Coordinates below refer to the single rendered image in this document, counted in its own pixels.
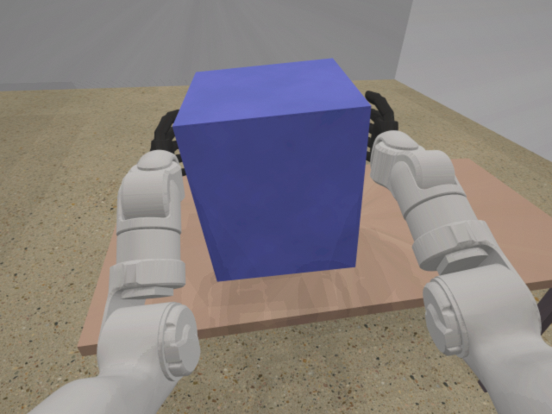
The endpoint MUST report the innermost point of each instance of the robot right forearm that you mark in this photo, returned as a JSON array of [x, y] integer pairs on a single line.
[[447, 235]]

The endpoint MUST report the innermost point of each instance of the robot right hand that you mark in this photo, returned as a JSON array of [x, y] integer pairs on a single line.
[[383, 118]]

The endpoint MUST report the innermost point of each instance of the robot left forearm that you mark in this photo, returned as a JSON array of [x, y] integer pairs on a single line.
[[148, 228]]

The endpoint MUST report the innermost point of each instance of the right robot upper arm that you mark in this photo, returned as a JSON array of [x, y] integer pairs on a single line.
[[485, 316]]

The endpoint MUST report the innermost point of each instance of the left robot upper arm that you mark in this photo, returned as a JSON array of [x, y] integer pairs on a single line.
[[143, 352]]

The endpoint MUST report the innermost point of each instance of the table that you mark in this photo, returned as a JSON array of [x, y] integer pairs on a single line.
[[386, 276]]

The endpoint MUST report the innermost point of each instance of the robot left hand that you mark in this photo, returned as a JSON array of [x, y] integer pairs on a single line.
[[164, 134]]

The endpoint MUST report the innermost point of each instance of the carton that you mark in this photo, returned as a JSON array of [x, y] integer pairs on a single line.
[[275, 157]]

